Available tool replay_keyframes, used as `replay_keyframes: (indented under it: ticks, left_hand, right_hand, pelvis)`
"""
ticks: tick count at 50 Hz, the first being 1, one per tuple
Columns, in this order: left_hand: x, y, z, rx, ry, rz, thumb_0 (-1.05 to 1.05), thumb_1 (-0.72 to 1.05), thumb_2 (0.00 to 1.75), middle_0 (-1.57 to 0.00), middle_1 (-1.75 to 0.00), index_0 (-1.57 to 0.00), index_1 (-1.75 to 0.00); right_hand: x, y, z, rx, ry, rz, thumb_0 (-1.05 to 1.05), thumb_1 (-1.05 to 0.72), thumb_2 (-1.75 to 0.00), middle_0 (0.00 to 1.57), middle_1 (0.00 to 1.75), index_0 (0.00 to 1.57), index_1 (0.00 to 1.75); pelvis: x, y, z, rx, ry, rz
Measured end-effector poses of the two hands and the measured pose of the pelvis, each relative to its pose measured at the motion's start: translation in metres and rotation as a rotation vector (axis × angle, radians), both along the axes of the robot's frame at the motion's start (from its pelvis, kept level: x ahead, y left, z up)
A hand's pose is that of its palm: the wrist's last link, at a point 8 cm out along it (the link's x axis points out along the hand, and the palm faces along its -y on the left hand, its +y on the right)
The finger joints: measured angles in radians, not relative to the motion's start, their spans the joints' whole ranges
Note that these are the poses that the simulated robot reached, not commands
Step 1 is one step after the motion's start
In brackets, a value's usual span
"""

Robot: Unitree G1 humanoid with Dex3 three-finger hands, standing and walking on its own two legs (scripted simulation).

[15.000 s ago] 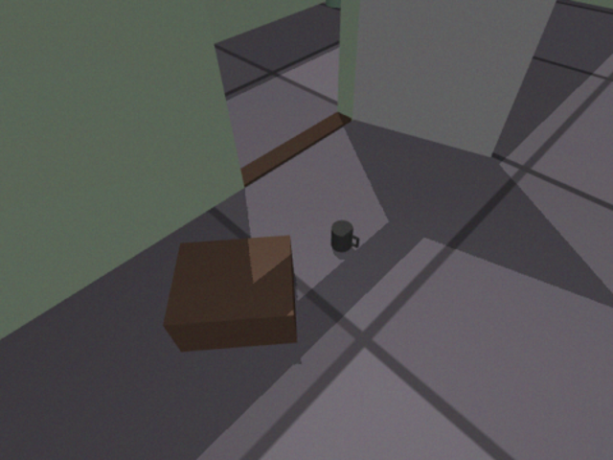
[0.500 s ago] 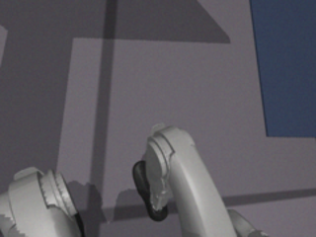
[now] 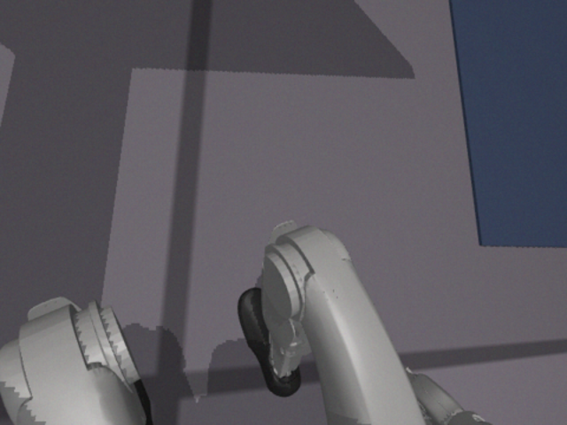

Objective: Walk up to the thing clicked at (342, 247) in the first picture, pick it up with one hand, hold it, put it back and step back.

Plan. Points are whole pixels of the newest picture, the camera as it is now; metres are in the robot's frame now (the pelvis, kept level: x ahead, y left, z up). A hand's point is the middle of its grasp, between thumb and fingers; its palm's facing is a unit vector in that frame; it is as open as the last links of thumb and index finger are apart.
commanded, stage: close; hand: left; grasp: from above
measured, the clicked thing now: out of the picture +0.47 +0.33 -0.25
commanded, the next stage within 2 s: settle in 0.46 s
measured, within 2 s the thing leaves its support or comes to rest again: leaves its support in 0.98 s
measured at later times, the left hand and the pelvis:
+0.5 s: hand out of the picture +0.46 +0.35 -0.21, palm faces -0.44 -0.13 -0.89, open 11.7 cm; pelvis +0.00 +0.00 +0.00, yaw +0 degrees
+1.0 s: hand out of the picture +0.45 +0.35 -0.20, palm faces -0.43 -0.11 -0.90, open 11.5 cm; pelvis +0.00 +0.00 +0.01, yaw +1 degrees
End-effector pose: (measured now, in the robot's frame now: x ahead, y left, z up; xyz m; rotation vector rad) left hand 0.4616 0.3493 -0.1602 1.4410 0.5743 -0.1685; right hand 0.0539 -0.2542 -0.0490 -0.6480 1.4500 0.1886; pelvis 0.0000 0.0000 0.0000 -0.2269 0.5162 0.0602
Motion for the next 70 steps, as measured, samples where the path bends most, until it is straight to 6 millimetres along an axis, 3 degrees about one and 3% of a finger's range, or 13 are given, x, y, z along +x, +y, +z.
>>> replay_keyframes:
  ticks: [23,47,62,70]
  left_hand:
    - [0.001,0.0,0.003,0.008,-0.009,-0.004,0.0,-0.32,0.98,-0.35,-1.11,-0.35,-1.09]
    - [0.0,0.002,0.008,0.015,-0.008,-0.005,0.0,-0.3,0.93,-0.43,-1.0,-0.42,-1.0]
    - [-0.006,0.01,0.073,0.058,-0.022,0.002,0.0,-0.29,0.88,-0.46,-0.94,-0.46,-0.95]
    - [-0.004,0.007,0.099,0.039,0.03,-0.005,0.01,-0.28,0.88,-0.46,-0.94,-0.46,-0.94]
  right_hand:
    - [-0.001,0.004,-0.001,0.007,-0.012,0.005,0.0,-0.91,-0.9,0.21,0.3,0.2,0.3]
    - [0.005,-0.003,0.002,0.001,-0.003,-0.029,0.0,-0.92,-0.9,0.21,0.3,0.2,0.3]
    - [0.036,-0.011,-0.006,0.05,-0.069,-0.093,0.0,-0.91,-0.9,0.2,0.3,0.2,0.3]
    - [0.031,-0.011,0.001,0.044,-0.075,-0.127,0.0,-0.91,-0.9,0.2,0.3,0.2,0.3]
  pelvis:
    - [-0.001,0.001,-0.001,-0.002,-0.003,0.0]
    - [0.004,-0.001,0.004,0.002,0.037,0.008]
    - [0.002,-0.002,0.023,0.037,0.087,0.037]
    - [-0.002,-0.004,0.035,0.047,0.082,0.043]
